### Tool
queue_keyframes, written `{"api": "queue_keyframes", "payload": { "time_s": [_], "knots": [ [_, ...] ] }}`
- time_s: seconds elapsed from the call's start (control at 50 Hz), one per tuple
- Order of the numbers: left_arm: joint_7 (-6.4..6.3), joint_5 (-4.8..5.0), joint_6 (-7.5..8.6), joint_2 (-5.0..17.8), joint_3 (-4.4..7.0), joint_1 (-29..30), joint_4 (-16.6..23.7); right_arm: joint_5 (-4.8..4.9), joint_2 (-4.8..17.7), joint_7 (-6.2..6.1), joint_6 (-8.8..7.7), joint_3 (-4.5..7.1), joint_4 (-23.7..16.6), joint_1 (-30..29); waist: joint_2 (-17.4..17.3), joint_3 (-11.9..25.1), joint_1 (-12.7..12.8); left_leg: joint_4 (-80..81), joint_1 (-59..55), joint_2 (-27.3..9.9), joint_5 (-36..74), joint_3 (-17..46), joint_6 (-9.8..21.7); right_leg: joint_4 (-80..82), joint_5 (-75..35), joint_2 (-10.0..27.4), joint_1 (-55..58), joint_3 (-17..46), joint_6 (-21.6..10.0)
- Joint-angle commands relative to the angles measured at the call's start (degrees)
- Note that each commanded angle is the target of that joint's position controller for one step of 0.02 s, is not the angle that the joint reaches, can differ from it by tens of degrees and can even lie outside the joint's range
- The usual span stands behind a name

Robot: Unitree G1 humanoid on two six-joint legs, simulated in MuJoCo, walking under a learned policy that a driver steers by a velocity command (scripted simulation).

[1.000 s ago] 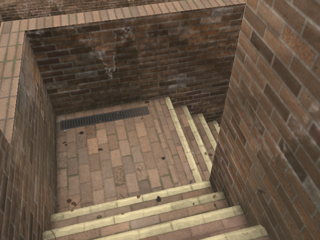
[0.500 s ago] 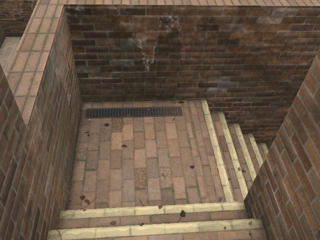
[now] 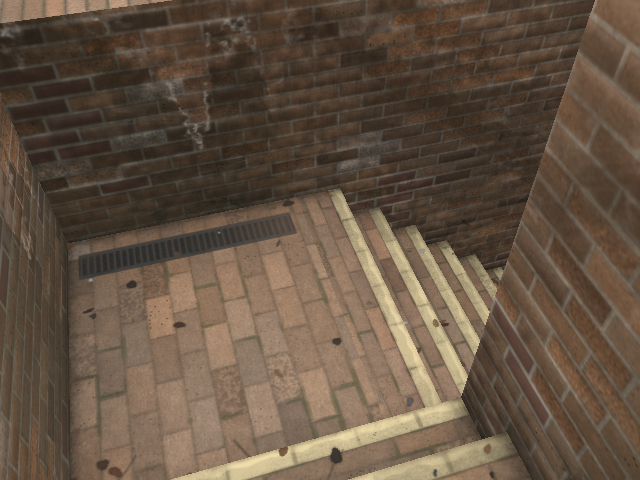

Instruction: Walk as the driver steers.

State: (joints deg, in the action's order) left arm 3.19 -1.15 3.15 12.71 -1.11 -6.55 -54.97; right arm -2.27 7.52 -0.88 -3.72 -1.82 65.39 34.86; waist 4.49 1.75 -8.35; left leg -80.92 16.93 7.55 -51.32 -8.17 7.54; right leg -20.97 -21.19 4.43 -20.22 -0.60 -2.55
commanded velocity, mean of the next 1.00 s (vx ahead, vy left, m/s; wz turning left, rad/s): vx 0.21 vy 0.00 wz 0.02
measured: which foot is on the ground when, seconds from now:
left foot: down 0.00-0.02, up 0.04-0.40, down 0.42-0.96, up 0.98-1.00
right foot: down 0.00-0.44, up 0.46-0.86, down 0.88-1.00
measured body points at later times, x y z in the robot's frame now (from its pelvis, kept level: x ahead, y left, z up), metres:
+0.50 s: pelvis +0.23 +0.03 -0.25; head +0.23 +0.06 +0.20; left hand +0.13 +0.25 -0.41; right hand +0.31 -0.21 -0.38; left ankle +0.28 +0.09 -1.00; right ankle +0.11 -0.11 -0.72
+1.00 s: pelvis +0.26 -0.01 -0.27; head +0.24 -0.01 +0.18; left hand +0.31 +0.23 -0.42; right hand +0.29 -0.24 -0.42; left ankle +0.28 +0.09 -0.98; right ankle +0.31 -0.12 -1.00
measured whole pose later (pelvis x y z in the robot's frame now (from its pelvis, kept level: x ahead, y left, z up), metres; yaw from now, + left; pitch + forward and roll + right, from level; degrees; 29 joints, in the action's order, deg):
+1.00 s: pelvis +0.26 -0.01 -0.27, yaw +0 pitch +0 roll +1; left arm 0.1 -3.6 0.4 11.2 1.7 -17.4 -53.2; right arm -3.0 10.6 -1.0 -1.5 0.3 52.4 21.5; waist 0.8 3.6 0.5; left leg -44.0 22.4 3.2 -28.5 -1.1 4.5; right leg -36.6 14.6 1.0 -22.0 -0.4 -3.7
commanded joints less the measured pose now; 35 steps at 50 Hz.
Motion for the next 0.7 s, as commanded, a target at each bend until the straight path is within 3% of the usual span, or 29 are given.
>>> {"api": "queue_keyframes", "payload": {
  "time_s": [0.02, 0.04, 0.06, 0.08, 0.1, 0.12, 0.16, 0.18, 0.2, 0.22, 0.24, 0.28, 0.3, 0.32, 0.34, 0.38, 0.4, 0.42, 0.44, 0.46, 0.48, 0.5, 0.52, 0.54, 0.58, 0.6, 0.62, 0.64, 0.7],
  "knots": [
    [-0.02, -5.04, 0.09, 10.95, 4.53, -43.54, -11.71, -4.30, 7.81, 5.72, 0.48, 0.85, 1.21, 1.23, 14.22, -2.29, 21.43, -25.38, 24.67, -3.27, 34.54, 18.89, -2.71, 17.77, -3.17, 2.49, 43.34, 2.61, -8.22],
    [-1.27, 2.23, -1.20, 11.87, 4.83, -31.38, -10.05, 3.41, 8.81, 0.31, 0.80, 4.69, -4.27, 1.43, 6.95, 3.98, 9.00, -38.18, 45.75, -0.29, -5.11, 7.20, -2.50, -18.23, -40.59, 15.91, 56.41, 6.86, -6.93],
    [2.52, -7.00, -0.67, 17.64, 6.63, -38.14, -8.55, -0.85, 6.55, 7.09, -0.71, 1.59, -3.88, 4.04, 5.10, 16.99, 16.61, -44.49, 50.32, -1.96, 3.46, 14.43, -2.37, -17.66, -27.61, 16.44, 63.75, 9.37, -18.65],
    [2.80, -8.99, -0.69, 14.29, 6.78, -32.80, -9.04, 0.93, 5.22, 8.01, -1.83, 1.85, -6.36, 0.66, -4.14, 6.59, 15.51, -32.69, 57.06, -4.24, 13.57, 16.03, -0.66, -12.68, -9.40, 15.13, 51.06, 10.37, -17.44],
    [2.98, -7.40, -0.51, 11.58, 5.70, -26.10, -7.16, 0.65, 6.93, 6.65, -2.11, 2.27, -9.15, -2.91, -2.82, -1.23, 11.41, -30.81, 60.15, -9.57, 20.46, 15.72, -1.94, -4.61, 20.64, 20.83, 34.14, 21.61, -20.84],
    [1.16, -7.75, 0.57, -3.67, 1.36, -18.35, -5.76, -3.33, 1.31, 5.21, -1.09, -0.19, -8.08, -5.21, -10.46, -8.06, 8.52, -6.48, 59.65, -16.65, 41.49, 20.59, -0.47, -3.26, 27.56, 17.18, 20.38, 16.01, -15.86],
    [-0.45, -3.79, 2.26, -7.52, -0.64, -18.42, -5.83, -4.64, 5.81, 5.97, 0.23, 1.59, -5.43, -5.35, -6.35, -10.84, 6.19, 14.10, 31.83, -16.44, 62.53, 12.30, 0.13, -3.69, 26.34, 8.53, -12.05, 5.30, -15.56],
    [-0.47, -3.96, 3.11, -4.45, -0.45, -18.41, -6.04, -5.41, 3.84, 7.17, 0.49, 1.29, -4.82, -7.17, -0.04, -8.57, 5.67, 10.42, 21.77, -14.81, 69.24, 9.41, -0.88, -7.31, 30.41, 3.08, -20.92, 3.08, -13.53],
    [-0.68, -4.42, 4.10, -1.65, -0.46, -17.99, -5.52, -5.16, 2.61, 7.88, -0.22, 0.58, -5.32, -5.37, 0.43, -5.79, 4.21, 6.14, 12.78, -12.54, 68.94, 7.14, -2.68, -9.74, 29.59, 3.39, -28.01, 2.90, -13.45],
    [-1.85, -3.99, 5.33, -3.16, -1.15, -20.74, -6.71, -6.19, 2.75, 7.79, -0.77, 0.27, -7.31, -9.30, -3.03, -5.88, 6.71, 17.09, 20.95, -15.80, 76.19, 12.68, -2.83, -11.48, 30.30, 3.66, -20.36, 5.06, -12.54],
    [-2.72, -4.04, 5.93, -1.65, -1.03, -20.30, -5.84, -4.95, 3.52, 6.68, -0.99, 0.24, -7.75, -11.20, -7.13, -4.48, 7.94, 31.97, 16.74, -15.91, 88.43, 13.62, -4.02, -16.68, 33.33, 2.90, -19.94, 3.58, -9.59],
    [-2.74, -4.45, 5.71, 0.69, -0.84, -19.97, -5.29, -3.32, 6.20, 5.39, -0.34, 0.95, -9.19, -14.27, -2.32, -5.36, 7.71, 37.97, 2.54, -11.84, 86.44, 8.02, -6.37, -20.18, 38.27, 0.03, -27.21, 2.08, -7.95],
    [-2.39, -4.39, 5.01, 1.31, -0.82, -20.21, -5.30, -3.65, 7.20, 5.57, 0.49, 1.13, -10.05, -15.42, -0.90, -6.15, 7.10, 38.30, 2.61, -11.60, 82.06, 8.50, -7.03, -22.54, 39.21, 2.16, -25.77, 5.41, -8.31],
    [-4.29, 6.59, 3.12, 4.99, 1.82, -19.45, -5.24, 3.24, 7.10, 2.01, 1.50, 2.50, -9.93, -18.96, -2.91, -0.19, 7.95, 39.45, -1.21, -7.50, 89.58, 5.74, -6.98, -30.07, 36.62, 1.76, -16.54, 3.34, -5.74],
    [-5.35, 6.43, 1.87, 3.95, 1.23, -22.41, -5.49, 4.08, 5.81, 0.87, 1.66, 1.45, -10.50, -21.59, -2.93, -2.90, 10.68, 44.43, 0.32, -7.89, 86.49, 5.83, -7.56, -34.17, 36.78, 1.52, -13.12, 3.52, -5.09],
    [-7.88, 1.07, -1.59, 3.21, 1.80, -26.85, -5.93, 4.47, 7.17, 0.50, 0.63, 2.12, -11.86, -23.84, -3.64, -12.83, 15.34, 70.53, 7.94, -13.15, 77.36, 9.73, -7.55, -39.93, 26.02, 1.71, -0.03, 7.63, -7.25],
    [-8.12, 0.51, -2.44, 3.53, 2.00, -26.07, -6.95, 2.30, 7.72, 0.89, 0.68, 3.19, -8.33, -13.59, -0.55, -9.28, 11.61, 62.69, -8.83, -10.26, 79.60, 3.42, -6.82, -48.46, 18.23, 2.54, -8.34, 7.30, -7.54],
    [-9.06, -0.61, -3.47, 2.08, 1.99, -27.75, -7.24, 3.52, 10.78, 1.23, 0.58, 4.30, -5.02, -5.69, -2.29, -9.78, 8.96, 78.32, -11.09, -16.99, 81.85, 11.68, -4.20, -59.27, 25.45, -0.58, -6.08, 7.90, -7.64],
    [-7.98, 1.05, -3.15, 1.25, 2.48, -33.98, -7.67, 2.83, 16.28, 1.78, 0.53, 5.71, -2.28, 0.31, -13.73, -2.48, 10.38, 65.27, -29.27, -20.79, 116.77, 9.93, -4.80, -74.28, 51.90, -7.39, -17.43, 2.52, -5.63],
    [-7.97, 3.71, -3.15, -1.51, 2.15, -37.24, -6.80, 3.42, 17.77, 2.29, 1.22, 6.12, -1.87, 4.68, -21.17, 10.18, 9.21, 40.57, -52.54, -30.23, 134.51, 14.39, 1.21, -98.30, 88.72, -12.34, -36.65, -0.65, -3.18],
    [-8.47, 4.06, -3.37, 1.40, 2.09, -32.35, -5.09, 5.52, 16.07, 2.55, 2.09, 5.73, -2.74, 4.65, -17.69, 16.46, 6.66, 38.21, -54.22, -31.79, 128.08, 16.70, 0.47, -106.72, 88.21, -9.06, -44.20, 0.60, -3.37],
    [-8.45, 3.91, -3.34, 2.14, 2.25, -24.47, -2.92, 5.91, 14.02, 1.89, 2.76, 4.79, -4.38, 2.02, -13.68, 14.74, 5.18, 42.76, -46.70, -31.94, 112.99, 17.09, 3.02, -105.98, 80.07, -8.42, -46.93, 1.01, -2.83],
    [-1.85, 0.77, -0.09, -3.40, 0.03, -33.68, -0.38, -5.22, 23.87, 7.58, 2.44, 6.58, -6.85, 2.49, -15.16, 13.74, 4.95, 47.97, -35.27, -36.22, 96.62, 25.32, 9.04, -104.97, 68.18, -3.94, -46.55, 8.24, 1.98],
    [0.42, 1.39, 1.03, -2.85, 0.62, -32.37, -1.48, -6.58, 22.11, 9.32, 1.22, 6.32, -8.21, -8.15, -4.58, 0.82, 9.65, 55.46, -16.11, -34.53, 77.99, 26.86, 8.91, -92.68, 51.80, 0.17, -43.59, 11.12, 5.25],
    [1.87, 2.93, 0.92, 0.28, 1.48, -33.02, -4.12, -4.40, 14.03, 7.75, -0.88, 3.09, -6.20, -9.20, -6.82, -7.66, 13.53, 60.67, 6.37, -26.13, 70.02, 15.21, -0.89, -89.97, 47.24, -1.14, -30.55, 4.12, 7.45],
    [-5.49, -0.23, -4.26, 1.52, 2.59, -14.72, -1.45, 4.48, 7.32, 2.47, -0.01, 1.45, -7.94, -10.78, -8.59, -0.15, 7.57, 52.83, -0.42, -27.52, 78.74, 19.07, 6.77, -92.45, 50.11, -6.41, -32.86, 5.47, 4.24],
    [-7.50, 0.38, -6.23, 1.33, 2.53, -13.13, 0.68, 5.39, 6.21, 1.26, 0.58, 0.19, -7.58, -9.89, -5.14, -1.80, 8.83, 49.65, 0.65, -23.37, 75.84, 14.63, 5.79, -85.67, 42.38, -6.73, -36.02, 6.76, 3.54],
    [-8.03, 1.05, -7.25, -1.31, 1.95, -12.75, 0.77, 4.72, 7.75, 0.64, 0.91, 0.02, -7.52, -9.66, -8.83, -0.75, 8.65, 48.78, 0.31, -22.73, 75.70, 15.33, 4.59, -85.26, 41.09, -7.91, -36.33, 6.01, 2.94],
    [-7.07, 0.92, -7.79, -5.46, 0.43, -8.08, 3.45, 3.30, 7.49, -1.07, 1.05, -1.45, -8.93, -10.67, -6.91, -3.02, 10.11, 51.36, 6.27, -23.13, 51.16, 18.14, 2.87, -70.38, 27.89, -7.91, -35.75, 7.84, 4.99]
  ]
}}
Keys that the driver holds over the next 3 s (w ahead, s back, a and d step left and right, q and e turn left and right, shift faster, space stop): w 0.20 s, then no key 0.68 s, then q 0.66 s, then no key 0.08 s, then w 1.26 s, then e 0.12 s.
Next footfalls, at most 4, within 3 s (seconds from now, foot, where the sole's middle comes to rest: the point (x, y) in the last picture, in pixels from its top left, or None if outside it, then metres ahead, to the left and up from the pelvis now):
0.42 left None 0.32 0.09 -1.04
0.88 right None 0.35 -0.13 -1.03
1.34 left None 0.33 0.15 -1.04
2.02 right None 0.38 -0.09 -1.04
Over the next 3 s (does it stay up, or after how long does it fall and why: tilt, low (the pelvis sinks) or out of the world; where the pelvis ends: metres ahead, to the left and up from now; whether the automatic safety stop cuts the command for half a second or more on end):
stays up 0.77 0.07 -0.67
